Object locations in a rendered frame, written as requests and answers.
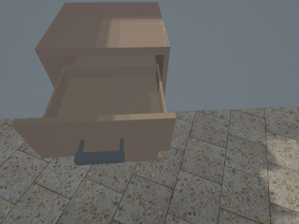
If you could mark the handle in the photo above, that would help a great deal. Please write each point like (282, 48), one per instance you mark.
(99, 157)

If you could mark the drawer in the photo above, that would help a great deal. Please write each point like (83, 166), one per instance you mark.
(101, 104)

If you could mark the cabinet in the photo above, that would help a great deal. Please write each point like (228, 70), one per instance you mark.
(106, 33)

